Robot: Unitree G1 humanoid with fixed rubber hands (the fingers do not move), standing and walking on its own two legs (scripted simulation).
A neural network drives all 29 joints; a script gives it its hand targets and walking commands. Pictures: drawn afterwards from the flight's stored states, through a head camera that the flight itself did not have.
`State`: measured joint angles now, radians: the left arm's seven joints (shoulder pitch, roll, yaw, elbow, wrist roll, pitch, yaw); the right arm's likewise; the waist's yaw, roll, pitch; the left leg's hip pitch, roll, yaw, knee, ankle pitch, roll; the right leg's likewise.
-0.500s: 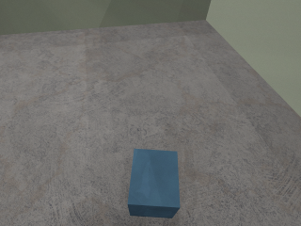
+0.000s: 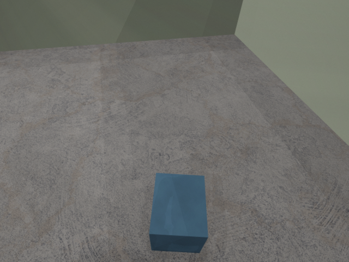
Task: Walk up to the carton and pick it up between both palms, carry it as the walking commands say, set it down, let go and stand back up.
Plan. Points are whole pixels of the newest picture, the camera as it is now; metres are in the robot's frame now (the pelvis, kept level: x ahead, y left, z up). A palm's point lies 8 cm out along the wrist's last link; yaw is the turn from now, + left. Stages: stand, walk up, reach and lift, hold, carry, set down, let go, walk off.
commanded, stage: walk up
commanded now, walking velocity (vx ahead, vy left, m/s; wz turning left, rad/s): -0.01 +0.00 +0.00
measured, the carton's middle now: (177, 213) +0.47 -0.02 -0.63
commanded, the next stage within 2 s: none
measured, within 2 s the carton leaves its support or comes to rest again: neither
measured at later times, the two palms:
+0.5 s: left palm out of the picture -0.04 +0.20 -0.16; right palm out of the picture -0.06 -0.19 -0.15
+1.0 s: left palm out of the picture -0.04 +0.22 -0.16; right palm out of the picture -0.06 -0.18 -0.15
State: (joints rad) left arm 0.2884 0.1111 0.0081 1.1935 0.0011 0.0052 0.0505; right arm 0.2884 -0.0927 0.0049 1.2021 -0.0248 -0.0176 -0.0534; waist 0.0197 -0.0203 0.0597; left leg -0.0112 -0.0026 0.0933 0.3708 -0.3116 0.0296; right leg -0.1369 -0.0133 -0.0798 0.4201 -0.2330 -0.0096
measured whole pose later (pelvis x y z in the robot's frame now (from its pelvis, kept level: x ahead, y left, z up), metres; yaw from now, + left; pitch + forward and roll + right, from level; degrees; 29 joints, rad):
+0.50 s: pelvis -0.01 +0.01 +0.00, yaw -1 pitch -3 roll +0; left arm 0.30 0.11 0.01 1.20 0.00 0.00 0.05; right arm 0.33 -0.08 0.01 1.21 -0.02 -0.03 -0.05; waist 0.02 -0.02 0.02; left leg -0.03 0.00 0.11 0.38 -0.30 0.04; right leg -0.16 -0.01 -0.06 0.42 -0.21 0.00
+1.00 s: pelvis -0.02 +0.02 +0.00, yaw -2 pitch -3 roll -1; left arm 0.28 0.12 0.01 1.19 0.00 0.00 0.05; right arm 0.32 -0.09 0.00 1.19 -0.03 -0.03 -0.05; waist 0.02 -0.02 0.05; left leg -0.06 -0.02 0.13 0.42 -0.32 0.06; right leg -0.19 -0.03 -0.04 0.44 -0.21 0.02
